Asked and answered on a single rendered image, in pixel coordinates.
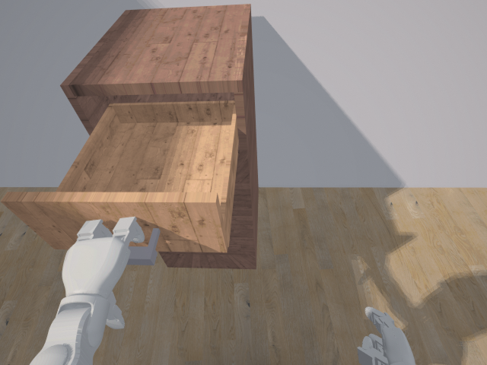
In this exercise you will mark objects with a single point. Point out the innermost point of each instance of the robot left forearm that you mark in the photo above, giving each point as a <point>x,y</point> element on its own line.
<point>76,332</point>

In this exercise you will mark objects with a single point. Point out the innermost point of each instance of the robot right hand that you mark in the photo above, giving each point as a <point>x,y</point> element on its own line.
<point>391,348</point>

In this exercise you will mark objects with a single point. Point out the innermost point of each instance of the handle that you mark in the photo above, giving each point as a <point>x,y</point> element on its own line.
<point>145,255</point>

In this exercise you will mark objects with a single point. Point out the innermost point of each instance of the cabinet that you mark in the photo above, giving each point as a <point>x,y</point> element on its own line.
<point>184,54</point>

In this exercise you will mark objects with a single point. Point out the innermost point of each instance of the drawer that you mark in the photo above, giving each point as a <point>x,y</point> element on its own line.
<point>172,165</point>

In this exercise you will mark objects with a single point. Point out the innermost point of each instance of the robot left hand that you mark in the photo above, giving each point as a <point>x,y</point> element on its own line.
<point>95,263</point>

